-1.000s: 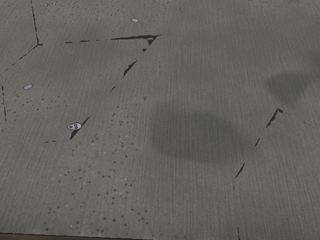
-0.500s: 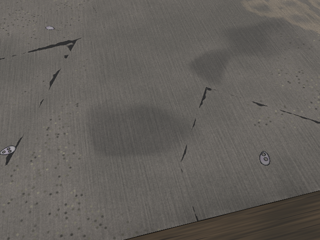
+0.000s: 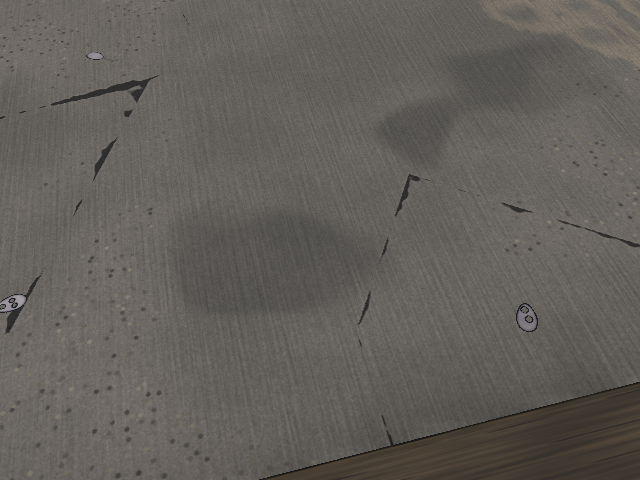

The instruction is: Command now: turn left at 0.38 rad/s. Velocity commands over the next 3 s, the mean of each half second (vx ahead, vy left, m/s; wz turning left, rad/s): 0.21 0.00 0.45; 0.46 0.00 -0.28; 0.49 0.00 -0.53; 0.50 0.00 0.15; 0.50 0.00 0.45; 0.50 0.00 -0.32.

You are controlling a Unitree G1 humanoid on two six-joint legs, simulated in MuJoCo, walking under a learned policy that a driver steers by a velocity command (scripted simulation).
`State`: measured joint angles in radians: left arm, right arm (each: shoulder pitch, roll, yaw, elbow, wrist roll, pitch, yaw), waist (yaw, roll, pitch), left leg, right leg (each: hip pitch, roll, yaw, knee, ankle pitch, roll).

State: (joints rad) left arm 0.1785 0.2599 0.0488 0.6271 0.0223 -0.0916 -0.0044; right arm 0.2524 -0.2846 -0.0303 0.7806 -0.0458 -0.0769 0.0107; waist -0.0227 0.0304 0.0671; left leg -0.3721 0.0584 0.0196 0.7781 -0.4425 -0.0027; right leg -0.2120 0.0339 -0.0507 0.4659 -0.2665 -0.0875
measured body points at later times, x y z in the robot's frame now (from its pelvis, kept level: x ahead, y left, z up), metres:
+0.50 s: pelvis +0.11 +0.12 +0.01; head +0.13 +0.13 +0.46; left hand +0.20 +0.40 -0.11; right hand +0.21 -0.10 -0.12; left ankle +0.02 +0.17 -0.74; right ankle +0.27 -0.01 -0.68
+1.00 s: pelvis +0.40 +0.17 -0.03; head +0.41 +0.18 +0.42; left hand +0.35 +0.40 -0.18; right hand +0.60 -0.01 -0.13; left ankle +0.52 +0.37 -0.72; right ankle +0.34 +0.07 -0.74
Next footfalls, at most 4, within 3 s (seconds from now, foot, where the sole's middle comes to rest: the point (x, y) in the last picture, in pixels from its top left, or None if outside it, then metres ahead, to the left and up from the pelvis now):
0.22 left None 0.06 0.18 -0.78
0.70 right None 0.38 0.08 -0.78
1.16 left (193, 425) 0.64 0.35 -0.92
1.62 right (312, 326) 0.89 0.06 -0.92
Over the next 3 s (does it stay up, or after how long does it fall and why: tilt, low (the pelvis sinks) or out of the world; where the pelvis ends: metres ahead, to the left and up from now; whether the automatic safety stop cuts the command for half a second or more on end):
stays up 1.54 0.16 -0.14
